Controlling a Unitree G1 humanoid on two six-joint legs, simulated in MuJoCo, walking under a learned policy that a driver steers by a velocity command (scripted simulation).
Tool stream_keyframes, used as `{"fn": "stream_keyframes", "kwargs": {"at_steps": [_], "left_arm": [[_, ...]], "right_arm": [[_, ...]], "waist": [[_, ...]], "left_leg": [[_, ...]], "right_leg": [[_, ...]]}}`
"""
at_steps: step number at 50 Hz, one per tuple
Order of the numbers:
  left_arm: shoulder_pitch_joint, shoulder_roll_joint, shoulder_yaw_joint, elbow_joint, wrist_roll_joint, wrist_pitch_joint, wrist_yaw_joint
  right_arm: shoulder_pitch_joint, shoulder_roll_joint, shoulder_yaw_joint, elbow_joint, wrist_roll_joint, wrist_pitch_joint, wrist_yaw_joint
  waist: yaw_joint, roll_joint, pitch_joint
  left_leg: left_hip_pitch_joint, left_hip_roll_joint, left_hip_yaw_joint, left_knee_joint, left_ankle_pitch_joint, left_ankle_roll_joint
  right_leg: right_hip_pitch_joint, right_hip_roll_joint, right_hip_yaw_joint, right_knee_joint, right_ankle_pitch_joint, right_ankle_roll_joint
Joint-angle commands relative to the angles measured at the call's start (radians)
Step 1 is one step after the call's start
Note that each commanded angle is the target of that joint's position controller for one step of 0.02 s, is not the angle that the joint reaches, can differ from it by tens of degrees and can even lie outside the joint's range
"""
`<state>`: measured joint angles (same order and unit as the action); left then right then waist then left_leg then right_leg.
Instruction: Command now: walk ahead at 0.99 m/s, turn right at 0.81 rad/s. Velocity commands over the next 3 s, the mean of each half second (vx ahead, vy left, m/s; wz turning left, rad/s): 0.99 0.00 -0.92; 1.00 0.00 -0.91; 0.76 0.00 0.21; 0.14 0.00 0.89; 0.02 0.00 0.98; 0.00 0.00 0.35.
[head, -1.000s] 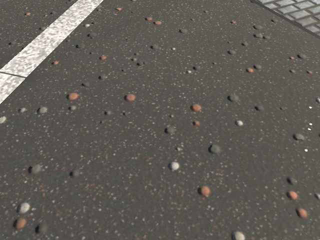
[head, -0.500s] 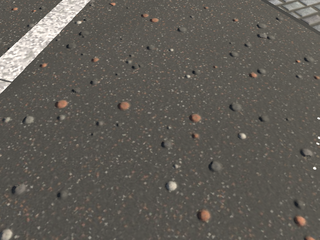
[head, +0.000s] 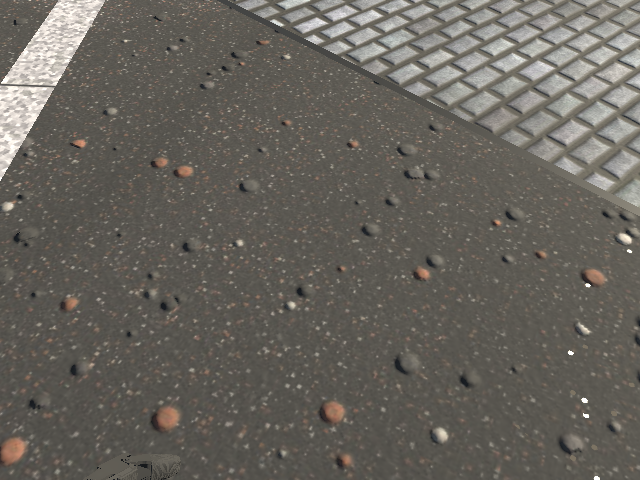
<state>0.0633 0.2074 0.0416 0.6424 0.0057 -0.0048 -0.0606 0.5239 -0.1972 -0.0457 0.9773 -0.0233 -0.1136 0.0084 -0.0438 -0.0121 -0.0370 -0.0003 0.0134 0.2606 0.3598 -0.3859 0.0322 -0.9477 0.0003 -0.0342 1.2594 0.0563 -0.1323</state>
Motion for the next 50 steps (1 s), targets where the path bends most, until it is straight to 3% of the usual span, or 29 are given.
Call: {"fn": "stream_keyframes", "kwargs": {"at_steps": [1,4,6,7,8,9,10,11,12,13,14,16,18,21,25,27,28,29,30,31,32,33,34,37,41,45,47,49,50], "left_arm": [[-0.033,0.042,0.013,-0.016,-0.002,0.004,-0.011],[-0.009,0.073,0.018,-0.007,-0.020,-0.011,-0.019],[0.127,0.140,0.042,0.024,-0.015,0.002,-0.008],[0.272,0.186,0.064,0.060,-0.011,0.013,0.002],[0.467,0.235,0.093,0.121,-0.013,0.019,0.014],[0.569,0.250,0.119,0.156,-0.019,0.012,0.037],[0.440,0.233,0.110,0.167,-0.025,0.007,0.043],[0.331,0.285,0.104,0.119,0.011,0.005,0.032],[0.328,0.277,0.106,0.083,0.024,-0.001,0.044],[0.335,0.206,0.091,0.096,0.034,-0.011,0.056],[0.322,0.197,0.084,0.106,0.031,-0.024,0.060],[0.310,0.197,0.070,0.109,0.021,-0.065,0.070],[0.310,0.222,0.067,0.107,0.011,-0.087,0.067],[0.353,0.217,0.069,0.123,-0.002,-0.090,0.058],[0.392,0.251,0.083,0.141,-0.014,-0.079,0.050],[0.372,0.288,0.093,0.133,-0.004,-0.082,0.051],[0.314,0.316,0.100,0.119,-0.002,-0.085,0.046],[0.255,0.258,0.086,0.087,0.000,-0.095,0.043],[0.244,0.077,0.038,0.037,-0.007,-0.099,0.052],[0.347,0.109,0.023,-0.015,-0.040,-0.088,0.056],[0.266,0.170,0.031,0.024,-0.007,-0.063,0.062],[0.214,0.181,0.035,0.020,0.013,-0.051,0.046],[0.181,0.172,0.035,0.016,0.022,-0.040,0.029],[0.099,0.100,0.009,-0.056,0.035,-0.004,-0.009],[-0.005,0.119,-0.005,-0.126,0.032,0.010,-0.021],[-0.157,0.117,-0.024,-0.159,0.034,0.005,-0.044],[-0.148,0.105,-0.030,-0.134,0.025,-0.001,-0.041],[-0.068,0.139,-0.021,-0.105,0.040,-0.013,-0.023],[0.062,0.167,-0.006,-0.060,0.046,-0.021,-0.010]], "right_arm": [[-0.057,-0.076,-0.008,-0.069,0.007,-0.024,-0.031],[-0.052,-0.168,-0.026,-0.105,0.004,-0.006,-0.051],[-0.072,-0.225,-0.049,-0.119,-0.001,0.019,-0.074],[-0.118,-0.246,-0.060,-0.140,-0.010,0.036,-0.081],[-0.185,-0.264,-0.071,-0.170,-0.021,0.050,-0.080],[-0.272,-0.252,-0.077,-0.195,-0.010,0.058,-0.065],[-0.386,-0.048,-0.022,-0.249,-0.026,0.045,-0.032],[-0.319,0.006,-0.003,-0.383,-0.007,0.021,-0.033],[-0.299,-0.046,0.008,-0.422,-0.013,-0.019,-0.020],[-0.338,-0.133,-0.002,-0.396,-0.014,-0.038,-0.013],[-0.367,-0.153,-0.006,-0.394,-0.025,-0.035,-0.013],[-0.386,-0.154,0.006,-0.395,-0.056,0.013,-0.015],[-0.461,-0.127,0.024,-0.429,-0.055,0.049,-0.006],[-0.633,-0.077,0.055,-0.499,-0.018,0.048,0.013],[-0.634,-0.103,0.049,-0.497,0.002,0.044,0.004],[-0.496,-0.182,0.014,-0.461,0.002,0.034,-0.016],[-0.316,-0.225,-0.010,-0.424,0.003,0.028,-0.028],[-0.077,-0.300,-0.044,-0.378,-0.016,0.025,-0.050],[0.036,-0.352,-0.056,-0.346,-0.060,0.024,-0.058],[-0.106,-0.382,-0.069,-0.359,-0.056,0.028,-0.040],[-0.247,-0.245,-0.048,-0.390,-0.047,0.036,-0.031],[-0.286,-0.177,-0.029,-0.380,-0.035,0.040,-0.026],[-0.273,-0.157,-0.024,-0.350,-0.038,0.040,-0.022],[-0.172,-0.124,-0.014,-0.242,-0.009,0.013,-0.010],[-0.198,-0.151,-0.015,-0.208,-0.005,-0.015,-0.002],[-0.091,-0.192,-0.017,-0.154,-0.010,-0.016,-0.009],[-0.054,-0.227,-0.018,-0.145,-0.014,-0.010,-0.017],[-0.033,-0.307,-0.029,-0.136,-0.014,0.010,-0.031],[-0.049,-0.335,-0.034,-0.136,-0.013,0.027,-0.035]], "waist": [[0.050,0.016,0.149],[0.086,0.099,0.066],[0.168,0.169,-0.006],[0.240,0.187,-0.047],[0.324,0.175,-0.096],[0.392,0.071,-0.073],[0.268,-0.130,0.095],[0.103,-0.172,-0.005],[0.113,-0.104,-0.115],[0.100,0.085,-0.018],[0.060,0.166,0.050],[0.011,0.207,0.136],[0.012,0.193,0.163],[0.097,0.055,0.159],[0.138,-0.037,0.064],[0.064,-0.051,-0.051],[-0.055,-0.049,-0.139],[-0.168,-0.009,-0.257],[-0.149,0.232,-0.315],[-0.024,0.438,-0.387],[-0.021,0.229,-0.204],[-0.012,0.129,-0.094],[-0.002,0.071,-0.045],[0.027,0.105,0.038],[0.070,0.099,0.098],[0.028,0.038,0.197],[0.028,0.068,0.154],[0.103,0.127,0.112],[0.174,0.148,0.045]], "left_leg": [[-0.092,0.082,0.057,-0.300,0.483,-0.068],[0.097,0.138,0.092,-0.155,1.169,-0.067],[0.204,0.201,0.075,0.047,1.493,-0.074],[0.190,0.225,0.054,0.223,1.565,-0.061],[0.106,0.231,0.015,0.484,1.516,-0.030],[-0.097,0.134,0.011,0.928,1.060,-0.006],[-0.523,-0.039,-0.074,1.242,0.031,0.018],[-0.870,-0.108,-0.256,1.438,-0.102,-0.057],[-0.951,-0.056,-0.402,1.360,-0.048,-0.056],[-0.929,0.001,-0.413,1.242,0.020,-0.048],[-0.871,0.030,-0.400,1.143,0.043,-0.055],[-0.769,0.080,-0.392,0.998,0.029,-0.090],[-0.694,0.112,-0.338,0.813,0.083,-0.113],[-0.496,0.084,-0.275,0.432,0.349,-0.106],[-0.357,-0.003,-0.259,0.203,0.450,-0.074],[-0.183,-0.048,-0.274,0.155,0.336,-0.054],[0.018,-0.028,-0.285,0.151,0.283,-0.041],[0.282,0.101,-0.382,0.208,0.077,-0.015],[0.481,0.382,-0.736,0.139,-0.171,0.004],[0.437,0.489,-1.209,-0.090,-0.363,0.097],[0.267,0.414,-1.051,-0.116,-0.506,0.101],[0.128,0.361,-0.851,-0.099,-0.334,0.087],[0.039,0.322,-0.714,-0.101,-0.163,0.070],[-0.075,0.288,-0.485,-0.146,0.069,0.045],[-0.145,0.250,-0.215,-0.216,0.338,0.014],[-0.109,0.203,-0.048,-0.279,0.573,-0.009],[-0.049,0.198,0.001,-0.231,1.028,-0.015],[0.054,0.258,-0.003,-0.041,1.464,-0.007],[0.058,0.274,-0.009,0.132,1.502,0.013]], "right_leg": [[0.191,0.017,-0.139,-0.250,0.048,-0.024],[0.398,0.074,-0.230,-0.497,0.051,-0.041],[0.533,0.106,-0.241,-0.547,-0.019,-0.055],[0.662,0.117,-0.212,-0.555,-0.109,-0.077],[0.841,0.112,-0.141,-0.598,-0.234,-0.117],[0.994,0.071,-0.041,-0.734,-0.263,-0.190],[1.011,0.025,0.112,-0.615,-0.209,-0.215],[1.185,-0.110,0.596,-0.692,-0.072,-0.403],[1.225,-0.246,0.906,-0.977,-0.434,-0.439],[1.104,-0.245,0.899,-1.079,-0.579,-0.377],[0.960,-0.212,0.816,-1.089,-0.558,-0.324],[0.726,-0.137,0.683,-1.082,-0.409,-0.281],[0.578,-0.061,0.554,-1.118,-0.334,-0.244],[0.509,0.036,0.409,-1.082,-0.042,-0.163],[0.723,0.020,0.416,-0.961,0.217,-0.088],[0.817,0.016,0.429,-0.741,0.429,-0.041],[0.756,0.039,0.411,-0.530,0.410,-0.018],[0.591,0.076,0.361,-0.240,0.206,-0.005],[0.308,0.144,0.266,0.075,-0.607,-0.001],[0.159,0.117,0.190,0.207,-0.531,0.003],[0.120,0.030,0.150,0.217,-0.407,0.004],[0.139,-0.002,0.122,0.161,-0.346,0.012],[0.167,-0.031,0.118,0.133,-0.338,0.022],[0.139,-0.098,0.119,0.099,-0.325,0.031],[0.142,-0.106,0.084,-0.029,-0.141,0.039],[0.235,-0.058,-0.053,-0.358,-0.060,-0.004],[0.388,0.027,-0.120,-0.443,-0.084,-0.042],[0.484,0.093,-0.142,-0.504,-0.218,-0.076],[0.624,0.115,-0.113,-0.541,-0.258,-0.097]]}}
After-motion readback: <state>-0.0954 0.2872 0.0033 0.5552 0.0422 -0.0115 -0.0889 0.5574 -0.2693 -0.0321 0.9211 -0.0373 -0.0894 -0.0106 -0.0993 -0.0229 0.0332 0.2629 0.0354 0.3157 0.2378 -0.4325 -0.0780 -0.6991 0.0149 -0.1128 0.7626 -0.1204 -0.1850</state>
